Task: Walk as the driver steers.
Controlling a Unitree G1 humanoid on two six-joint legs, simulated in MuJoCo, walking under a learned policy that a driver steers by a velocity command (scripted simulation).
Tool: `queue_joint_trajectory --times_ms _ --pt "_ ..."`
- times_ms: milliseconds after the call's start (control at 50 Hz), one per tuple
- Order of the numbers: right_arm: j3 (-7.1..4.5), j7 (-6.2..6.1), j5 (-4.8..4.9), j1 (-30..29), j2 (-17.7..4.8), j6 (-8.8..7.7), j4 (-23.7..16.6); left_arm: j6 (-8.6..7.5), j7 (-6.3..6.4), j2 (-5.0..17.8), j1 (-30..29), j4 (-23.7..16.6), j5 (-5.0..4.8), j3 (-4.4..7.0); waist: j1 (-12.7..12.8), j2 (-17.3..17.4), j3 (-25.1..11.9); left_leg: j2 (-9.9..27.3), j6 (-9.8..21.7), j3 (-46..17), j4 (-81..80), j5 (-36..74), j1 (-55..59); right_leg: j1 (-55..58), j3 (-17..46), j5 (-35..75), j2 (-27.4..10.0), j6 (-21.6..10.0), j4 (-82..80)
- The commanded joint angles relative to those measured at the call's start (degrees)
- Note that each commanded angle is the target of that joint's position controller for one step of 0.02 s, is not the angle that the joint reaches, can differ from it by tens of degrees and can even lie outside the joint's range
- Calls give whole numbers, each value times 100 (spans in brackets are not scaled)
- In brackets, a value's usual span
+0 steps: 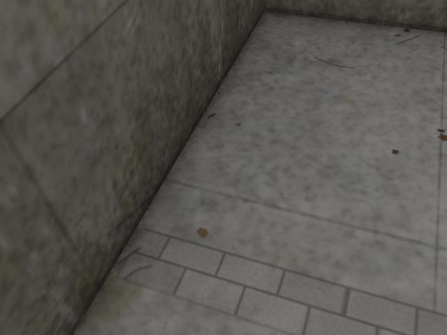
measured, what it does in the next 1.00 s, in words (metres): walks ahead: left foot, then right foot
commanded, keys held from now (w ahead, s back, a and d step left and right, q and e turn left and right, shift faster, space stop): w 0.48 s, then w+e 0.52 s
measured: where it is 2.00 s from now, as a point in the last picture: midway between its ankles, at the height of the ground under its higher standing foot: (299, 200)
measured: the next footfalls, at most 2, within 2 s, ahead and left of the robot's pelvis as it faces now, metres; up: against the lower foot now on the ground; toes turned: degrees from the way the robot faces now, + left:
left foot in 0.30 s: +0.28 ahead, +0.11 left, +0.00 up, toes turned +3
right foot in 0.84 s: +0.60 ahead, -0.07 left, +0.00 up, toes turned -11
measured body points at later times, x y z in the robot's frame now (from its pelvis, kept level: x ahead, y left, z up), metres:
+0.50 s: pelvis +0.24 +0.05 +0.00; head +0.26 +0.06 +0.45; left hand +0.30 +0.31 -0.14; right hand +0.31 -0.22 -0.13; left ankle +0.24 +0.11 -0.75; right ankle +0.21 -0.10 -0.67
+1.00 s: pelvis +0.53 -0.02 -0.01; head +0.57 -0.04 +0.43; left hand +0.67 +0.23 -0.14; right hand +0.56 -0.29 -0.15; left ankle +0.50 +0.14 -0.64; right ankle +0.56 -0.06 -0.75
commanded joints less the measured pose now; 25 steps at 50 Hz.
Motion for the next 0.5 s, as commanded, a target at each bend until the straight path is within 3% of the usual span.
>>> queue_joint_trajectory --times_ms 20,140,180,220,260,280,300,320,340,360,380,400,440,480,500 --pt "-110 106 -45 -292 -459 -107 -297 -222 -44 730 102 -120 -42 209 -5 -887 478 424 -150 208 421 583 -1448 675 1461 -170 -1298 -622 -1387" --pt "52 142 6 -1514 -147 -105 -584 -232 -58 691 780 341 -50 238 372 -901 629 616 -346 808 -941 967 -1451 868 866 1467 -1170 -682 -1241" --pt "107 152 43 -1825 -45 -128 -687 -228 -72 744 908 482 -16 235 435 -943 687 515 -254 1022 -1508 876 -1040 749 756 2032 -1207 -707 -1095" --pt "105 121 56 -1846 -116 -139 -706 -236 -60 832 939 585 -7 252 381 -992 668 444 -65 1112 -1810 796 -611 727 774 2523 -1356 -712 -955" --pt "30 37 66 -1367 -318 -179 -601 -266 -35 976 607 570 7 275 24 -969 431 285 182 1097 -2077 765 241 692 732 3860 -1465 -625 -506" --pt "-27 -32 55 -752 -408 -211 -389 -266 -26 1020 469 589 -33 284 -285 -880 95 131 309 1133 -2379 799 1039 662 532 4702 -1352 -519 149" --pt "-114 -126 -32 188 -603 -277 -80 -279 -18 982 417 598 -58 259 -672 -701 -426 249 465 950 -2629 851 2353 156 265 4481 -1081 -422 1245" --pt "-241 -228 -177 1234 -1057 -321 65 -299 -26 712 345 421 -75 161 -1083 -48 -1181 1628 768 -566 -2956 -617 3722 -909 36 2592 -785 -319 2926" --pt "-315 -220 -213 1369 -1501 -324 128 -266 -48 126 929 362 -164 55 -674 1174 -1514 3022 1358 -3467 -3796 -1615 4548 -2695 -52 -1456 239 -129 4675" --pt "-252 -186 -18 874 -1117 -288 108 -223 -33 770 610 468 -11 193 -587 370 -818 2813 1332 -3501 -4071 -1669 3840 -3129 437 -1228 -79 -230 5032" --pt "-139 -163 49 320 -687 -278 30 -242 -108 805 257 402 -23 214 -368 113 -213 2516 1211 -2451 -4058 -1205 3150 -3114 434 -624 -416 -280 4829" --pt "-78 -150 63 127 -444 -310 47 -293 -147 602 108 406 -27 149 -264 -20 109 2192 1066 -1761 -4200 -276 2597 -2938 387 -302 -582 -220 4507" --pt "6 -187 88 102 -226 -389 174 -199 -209 450 119 496 130 114 -56 145 224 1749 847 -932 -4388 783 2137 -2577 272 -37 -754 -58 4138" --pt "23 -176 141 352 -208 -502 356 -104 -269 326 38 490 157 88 18 151 215 1664 891 -573 -4454 1533 2083 -2611 127 103 -778 43 4042" --pt "5 -169 150 399 -257 -549 403 -56 -284 316 -165 430 116 92 18 135 288 1631 873 -315 -4519 1869 2091 -2795 65 249 -803 114 3965"
Keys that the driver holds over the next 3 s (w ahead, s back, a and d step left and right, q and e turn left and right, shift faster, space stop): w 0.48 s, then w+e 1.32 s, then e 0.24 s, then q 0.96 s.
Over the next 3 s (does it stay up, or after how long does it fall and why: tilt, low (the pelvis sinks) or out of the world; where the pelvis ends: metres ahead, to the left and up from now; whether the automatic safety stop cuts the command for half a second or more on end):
stays up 1.07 -0.34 0.00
